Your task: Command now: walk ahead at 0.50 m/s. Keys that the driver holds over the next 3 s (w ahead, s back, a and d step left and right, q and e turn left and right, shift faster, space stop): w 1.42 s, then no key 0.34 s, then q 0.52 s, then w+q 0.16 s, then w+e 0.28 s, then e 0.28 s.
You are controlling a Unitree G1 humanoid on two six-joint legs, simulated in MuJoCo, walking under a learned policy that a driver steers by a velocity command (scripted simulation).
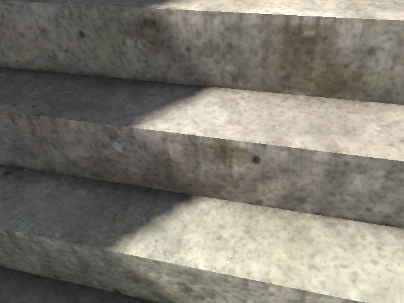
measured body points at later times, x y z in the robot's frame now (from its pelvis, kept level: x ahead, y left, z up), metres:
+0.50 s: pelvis +0.08 +0.05 -0.01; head +0.05 +0.04 +0.44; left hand +0.25 +0.24 -0.11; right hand +0.09 -0.17 -0.16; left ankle +0.06 +0.16 -0.73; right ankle +0.05 -0.07 -0.49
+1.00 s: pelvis +0.17 +0.01 +0.01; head +0.18 -0.02 +0.46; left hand +0.04 +0.17 -0.13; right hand +0.42 -0.07 -0.05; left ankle +0.26 +0.15 -0.38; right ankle +0.08 -0.10 -0.73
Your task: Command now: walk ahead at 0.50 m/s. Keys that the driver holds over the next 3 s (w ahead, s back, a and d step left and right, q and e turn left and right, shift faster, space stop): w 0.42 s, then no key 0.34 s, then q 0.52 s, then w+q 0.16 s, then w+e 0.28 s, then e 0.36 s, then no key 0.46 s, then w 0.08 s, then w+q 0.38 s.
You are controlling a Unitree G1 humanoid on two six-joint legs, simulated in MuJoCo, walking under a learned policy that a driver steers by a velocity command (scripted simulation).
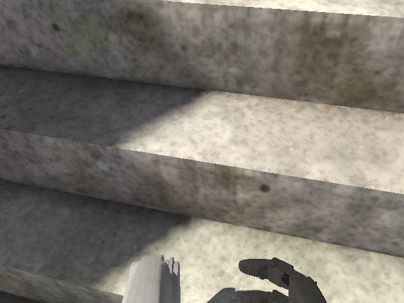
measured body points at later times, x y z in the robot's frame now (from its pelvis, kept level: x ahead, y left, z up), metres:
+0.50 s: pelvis +0.17 +0.02 +0.22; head +0.14 +0.05 +0.67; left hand +0.42 +0.14 +0.15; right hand +0.12 -0.15 +0.06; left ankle +0.16 +0.13 -0.52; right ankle +0.26 -0.14 -0.11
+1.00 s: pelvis +0.30 -0.05 +0.40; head +0.28 -0.07 +0.85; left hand +0.32 +0.17 +0.25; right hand +0.47 -0.25 +0.28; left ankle +0.36 +0.13 -0.08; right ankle +0.32 -0.13 -0.30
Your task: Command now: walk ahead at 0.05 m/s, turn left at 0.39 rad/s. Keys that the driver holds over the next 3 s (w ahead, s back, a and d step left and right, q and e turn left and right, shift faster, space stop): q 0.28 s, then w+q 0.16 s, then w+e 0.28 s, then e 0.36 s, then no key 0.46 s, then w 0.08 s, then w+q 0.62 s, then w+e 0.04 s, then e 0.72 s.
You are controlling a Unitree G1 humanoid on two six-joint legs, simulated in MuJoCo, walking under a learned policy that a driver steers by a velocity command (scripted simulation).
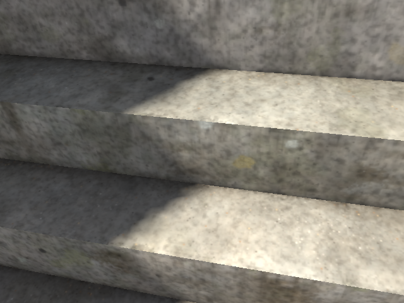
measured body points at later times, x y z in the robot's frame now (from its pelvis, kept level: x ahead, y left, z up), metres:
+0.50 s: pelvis +0.10 +0.05 +0.03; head +0.10 +0.07 +0.48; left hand +0.22 +0.31 -0.06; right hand +0.26 -0.19 -0.07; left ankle +0.10 +0.13 -0.70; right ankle +0.08 -0.10 -0.34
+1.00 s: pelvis +0.19 +0.00 +0.16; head +0.16 -0.01 +0.61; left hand +0.27 +0.26 +0.04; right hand +0.41 -0.23 +0.08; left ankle +0.13 +0.13 -0.37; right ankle +0.32 -0.09 -0.47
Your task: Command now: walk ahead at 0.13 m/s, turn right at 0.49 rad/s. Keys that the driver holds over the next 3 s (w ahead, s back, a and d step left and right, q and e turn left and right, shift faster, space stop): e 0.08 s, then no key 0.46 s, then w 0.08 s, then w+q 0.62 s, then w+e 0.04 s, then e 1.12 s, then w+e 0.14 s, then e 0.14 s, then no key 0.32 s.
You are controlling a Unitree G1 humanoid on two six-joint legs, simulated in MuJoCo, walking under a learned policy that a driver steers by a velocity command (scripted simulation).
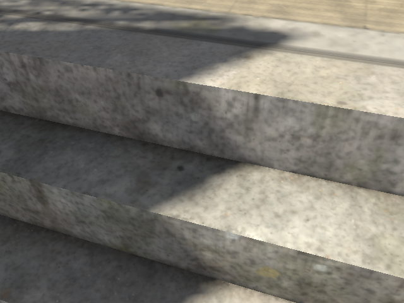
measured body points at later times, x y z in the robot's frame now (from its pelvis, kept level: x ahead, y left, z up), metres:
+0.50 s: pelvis -0.06 +0.05 -0.13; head -0.05 +0.06 +0.32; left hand +0.15 +0.20 -0.23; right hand +0.00 -0.20 -0.23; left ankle -0.07 +0.15 -0.85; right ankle -0.09 -0.11 -0.53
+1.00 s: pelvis -0.06 -0.01 -0.13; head -0.07 -0.02 +0.32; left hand -0.08 +0.24 -0.26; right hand +0.10 -0.20 -0.23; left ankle -0.06 +0.13 -0.53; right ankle -0.16 -0.13 -0.85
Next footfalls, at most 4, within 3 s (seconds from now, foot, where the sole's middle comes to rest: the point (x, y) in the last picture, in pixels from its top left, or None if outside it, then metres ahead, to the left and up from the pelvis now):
0.28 left None -0.03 0.15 -0.89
0.76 right None -0.12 -0.14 -0.89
1.18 left None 0.17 0.20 -0.67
1.86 right None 0.29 0.04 -0.45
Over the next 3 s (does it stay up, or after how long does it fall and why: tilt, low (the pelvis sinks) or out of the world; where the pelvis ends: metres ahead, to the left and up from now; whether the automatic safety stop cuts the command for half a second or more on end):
stays up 0.25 0.29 0.11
